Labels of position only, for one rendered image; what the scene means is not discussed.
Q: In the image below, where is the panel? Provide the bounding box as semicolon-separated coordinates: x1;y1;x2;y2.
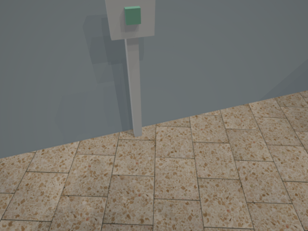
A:
105;0;155;137

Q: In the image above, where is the button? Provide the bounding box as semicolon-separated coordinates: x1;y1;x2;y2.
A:
124;6;141;25

